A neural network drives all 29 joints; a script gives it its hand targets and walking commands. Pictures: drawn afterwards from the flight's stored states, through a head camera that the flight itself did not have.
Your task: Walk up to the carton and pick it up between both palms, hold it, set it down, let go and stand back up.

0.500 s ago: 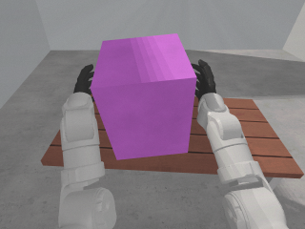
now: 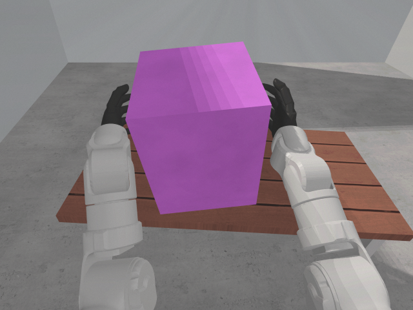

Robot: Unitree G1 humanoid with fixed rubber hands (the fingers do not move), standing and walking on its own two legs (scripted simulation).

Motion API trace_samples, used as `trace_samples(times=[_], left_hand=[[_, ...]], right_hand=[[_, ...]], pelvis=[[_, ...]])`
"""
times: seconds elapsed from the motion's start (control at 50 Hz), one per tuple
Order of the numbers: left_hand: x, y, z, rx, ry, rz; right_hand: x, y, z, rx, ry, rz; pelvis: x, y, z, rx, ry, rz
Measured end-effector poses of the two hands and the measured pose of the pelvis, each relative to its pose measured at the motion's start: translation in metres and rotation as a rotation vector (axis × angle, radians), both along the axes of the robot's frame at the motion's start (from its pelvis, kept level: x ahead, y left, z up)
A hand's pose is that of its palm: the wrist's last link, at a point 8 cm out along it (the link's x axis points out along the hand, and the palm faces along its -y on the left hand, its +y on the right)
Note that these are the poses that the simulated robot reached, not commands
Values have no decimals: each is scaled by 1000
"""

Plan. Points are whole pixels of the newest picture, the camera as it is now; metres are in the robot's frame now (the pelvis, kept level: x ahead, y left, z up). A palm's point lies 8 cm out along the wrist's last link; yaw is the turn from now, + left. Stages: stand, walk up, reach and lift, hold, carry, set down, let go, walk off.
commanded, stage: hold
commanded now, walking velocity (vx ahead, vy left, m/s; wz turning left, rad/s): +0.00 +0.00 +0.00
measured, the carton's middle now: (200, 130) +0.42 +0.00 +0.19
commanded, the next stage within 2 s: none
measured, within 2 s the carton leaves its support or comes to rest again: neither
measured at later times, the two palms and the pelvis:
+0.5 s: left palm (110, 130) +0.36 +0.15 +0.24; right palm (282, 126) +0.35 -0.13 +0.24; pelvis -0.01 +0.00 +0.00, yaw +0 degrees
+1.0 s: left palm (117, 132) +0.37 +0.15 +0.22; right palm (283, 128) +0.36 -0.14 +0.23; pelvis +0.00 +0.00 +0.00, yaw +0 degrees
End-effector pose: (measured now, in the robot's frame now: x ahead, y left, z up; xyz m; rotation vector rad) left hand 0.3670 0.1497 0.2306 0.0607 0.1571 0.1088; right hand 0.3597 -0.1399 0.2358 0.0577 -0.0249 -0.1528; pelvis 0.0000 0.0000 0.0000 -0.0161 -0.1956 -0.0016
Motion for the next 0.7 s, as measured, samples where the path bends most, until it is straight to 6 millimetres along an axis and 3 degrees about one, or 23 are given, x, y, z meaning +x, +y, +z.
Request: trace_samples(times=[0.2, 0.42, 0.7], left_hand=[[-7, -8, -2, 2, 12, -2], [-13, 2, 1, -9, 17, 7], [4, 2, 0, 2, 42, 2]], right_hand=[[-7, -8, -2, 10, 7, -3], [-12, 3, 1, 6, 12, 1], [3, 3, 1, 2, 31, -4]], pelvis=[[2, -3, 0, 2, -24, -8], [-10, -4, 0, 8, -20, -6], [-8, -2, 0, 7, 17, 3]])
